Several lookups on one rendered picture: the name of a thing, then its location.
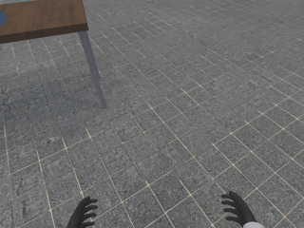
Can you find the table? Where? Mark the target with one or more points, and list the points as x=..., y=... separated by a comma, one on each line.
x=43, y=18

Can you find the robot right hand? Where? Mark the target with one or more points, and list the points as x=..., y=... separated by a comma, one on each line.
x=242, y=211

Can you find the robot left hand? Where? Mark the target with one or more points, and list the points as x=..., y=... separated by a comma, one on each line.
x=78, y=216

